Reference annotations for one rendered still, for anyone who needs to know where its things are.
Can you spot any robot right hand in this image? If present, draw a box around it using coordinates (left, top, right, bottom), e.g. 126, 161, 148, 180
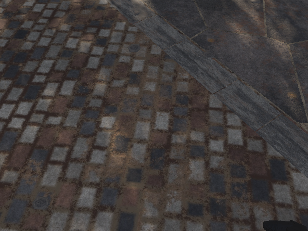
263, 220, 308, 231

